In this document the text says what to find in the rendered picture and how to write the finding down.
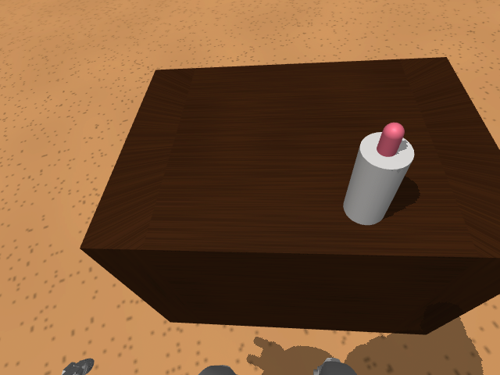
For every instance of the left robot hand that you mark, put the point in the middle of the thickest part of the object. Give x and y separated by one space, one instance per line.
80 368

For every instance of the bottle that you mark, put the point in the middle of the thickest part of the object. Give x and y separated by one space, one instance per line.
380 166

